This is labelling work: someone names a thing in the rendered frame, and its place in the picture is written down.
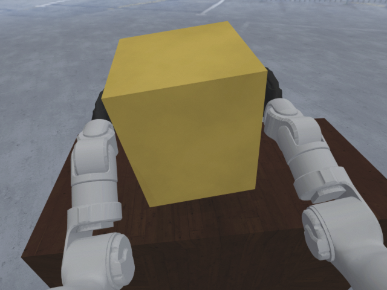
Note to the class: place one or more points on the right robot forearm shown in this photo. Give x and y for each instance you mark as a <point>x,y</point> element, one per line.
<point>317,176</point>

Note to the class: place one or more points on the robot left upper arm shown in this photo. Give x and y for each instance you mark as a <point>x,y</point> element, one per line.
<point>101,262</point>

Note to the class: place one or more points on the left robot hand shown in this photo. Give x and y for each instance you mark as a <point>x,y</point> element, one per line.
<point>100,112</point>

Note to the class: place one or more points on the carton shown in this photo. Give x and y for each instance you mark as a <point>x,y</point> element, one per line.
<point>187,106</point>

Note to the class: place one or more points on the robot right upper arm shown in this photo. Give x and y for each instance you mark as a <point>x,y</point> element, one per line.
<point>344,232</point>

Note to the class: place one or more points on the left robot forearm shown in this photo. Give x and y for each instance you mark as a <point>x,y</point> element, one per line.
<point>94,182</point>

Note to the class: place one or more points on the pedestal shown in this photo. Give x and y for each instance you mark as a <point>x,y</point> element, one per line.
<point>250,240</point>

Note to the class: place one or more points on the right robot hand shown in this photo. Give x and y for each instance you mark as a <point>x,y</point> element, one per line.
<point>272,88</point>

